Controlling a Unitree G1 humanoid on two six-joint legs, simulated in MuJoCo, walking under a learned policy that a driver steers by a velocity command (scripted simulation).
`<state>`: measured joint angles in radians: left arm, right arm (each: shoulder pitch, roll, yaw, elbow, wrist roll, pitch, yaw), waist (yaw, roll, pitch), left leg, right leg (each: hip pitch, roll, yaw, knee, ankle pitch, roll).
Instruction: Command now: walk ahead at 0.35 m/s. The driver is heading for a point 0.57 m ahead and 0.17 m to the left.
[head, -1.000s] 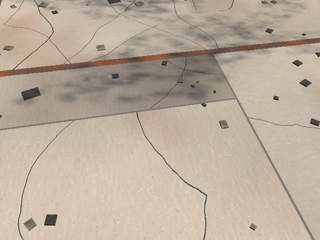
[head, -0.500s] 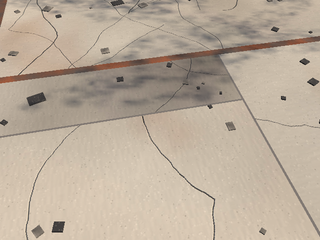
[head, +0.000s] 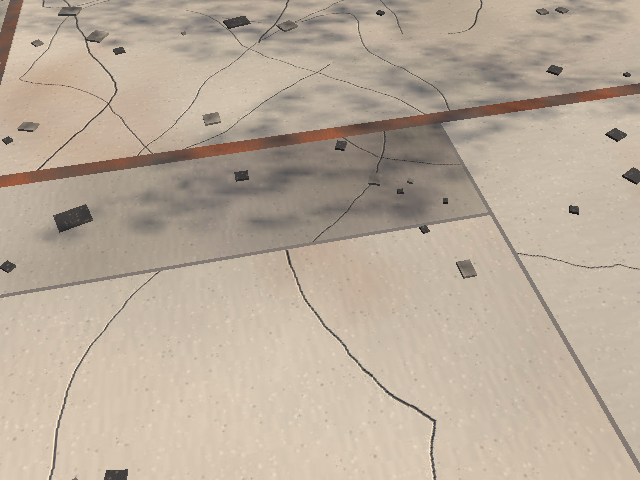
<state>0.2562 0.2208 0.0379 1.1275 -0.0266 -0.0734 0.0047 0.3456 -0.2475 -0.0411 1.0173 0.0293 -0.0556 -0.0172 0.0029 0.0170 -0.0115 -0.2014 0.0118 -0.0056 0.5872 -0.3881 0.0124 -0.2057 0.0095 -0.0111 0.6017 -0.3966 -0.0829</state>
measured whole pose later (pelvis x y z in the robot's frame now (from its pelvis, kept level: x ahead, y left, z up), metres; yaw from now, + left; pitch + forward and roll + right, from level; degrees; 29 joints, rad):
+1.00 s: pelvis +0.50 +0.01 +0.00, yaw +4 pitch +2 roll +1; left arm 0.03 0.23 0.04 0.88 0.01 -0.11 -0.02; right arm 0.34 -0.26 -0.04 0.99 0.01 -0.06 -0.02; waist -0.06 0.01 0.04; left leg -0.22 -0.05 -0.07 0.90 -0.57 0.00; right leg -0.47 0.00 -0.02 0.50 -0.07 -0.03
